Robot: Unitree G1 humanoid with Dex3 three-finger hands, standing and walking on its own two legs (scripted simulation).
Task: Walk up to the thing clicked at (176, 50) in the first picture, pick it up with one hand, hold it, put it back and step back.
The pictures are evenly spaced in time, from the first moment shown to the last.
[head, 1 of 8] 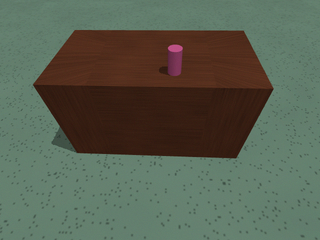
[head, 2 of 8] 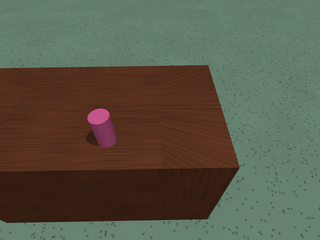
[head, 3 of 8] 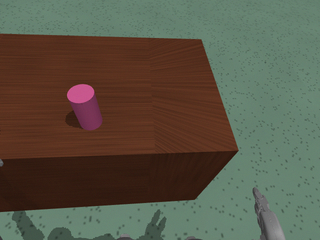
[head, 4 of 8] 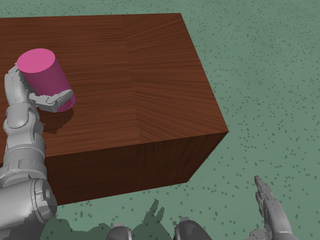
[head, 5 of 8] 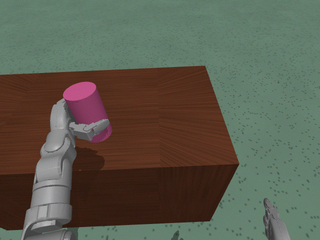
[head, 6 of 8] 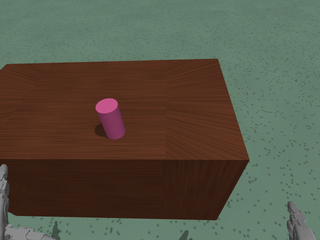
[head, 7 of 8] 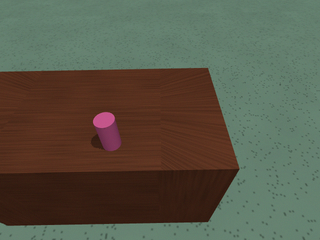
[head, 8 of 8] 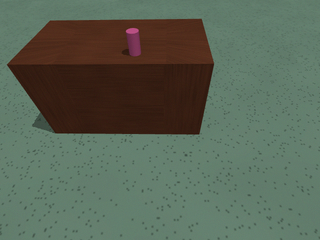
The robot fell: no
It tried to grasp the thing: yes
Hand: left
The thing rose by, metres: 0.26
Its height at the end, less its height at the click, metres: +0.00
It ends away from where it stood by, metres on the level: 0.02
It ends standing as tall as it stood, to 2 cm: yes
